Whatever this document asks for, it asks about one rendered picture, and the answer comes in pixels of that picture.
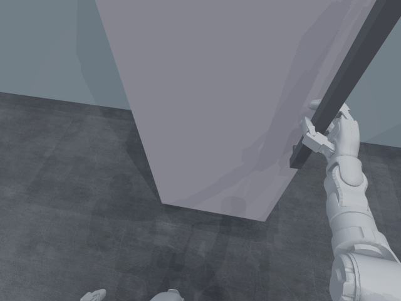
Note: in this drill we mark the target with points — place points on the fridge door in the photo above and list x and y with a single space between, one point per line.
217 89

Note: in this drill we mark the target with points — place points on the handle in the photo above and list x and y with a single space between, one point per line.
377 26

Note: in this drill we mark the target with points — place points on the right robot forearm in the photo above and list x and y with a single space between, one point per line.
351 221

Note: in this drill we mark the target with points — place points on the robot left shin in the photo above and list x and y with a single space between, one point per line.
174 291

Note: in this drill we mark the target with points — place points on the right robot upper arm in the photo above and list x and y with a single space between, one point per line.
357 277

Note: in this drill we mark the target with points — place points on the right robot hand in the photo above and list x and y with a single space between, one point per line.
345 135

